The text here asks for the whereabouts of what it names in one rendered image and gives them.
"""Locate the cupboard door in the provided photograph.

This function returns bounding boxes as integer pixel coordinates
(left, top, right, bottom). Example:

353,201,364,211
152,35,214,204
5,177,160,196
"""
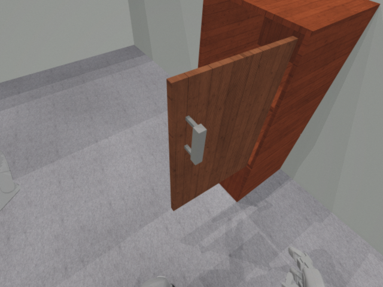
166,36,298,211

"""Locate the robot left hand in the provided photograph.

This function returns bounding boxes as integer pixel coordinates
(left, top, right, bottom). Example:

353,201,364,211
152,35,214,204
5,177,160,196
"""
0,150,21,211

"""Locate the robot right hand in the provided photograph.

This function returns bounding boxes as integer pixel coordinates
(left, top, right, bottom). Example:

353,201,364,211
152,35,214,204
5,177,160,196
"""
282,246,326,287

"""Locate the handle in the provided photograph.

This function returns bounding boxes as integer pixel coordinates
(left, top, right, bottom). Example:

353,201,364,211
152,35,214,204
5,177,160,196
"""
184,116,207,165

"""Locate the left robot shin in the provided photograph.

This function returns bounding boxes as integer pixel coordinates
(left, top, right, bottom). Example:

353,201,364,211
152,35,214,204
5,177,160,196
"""
156,276,169,282

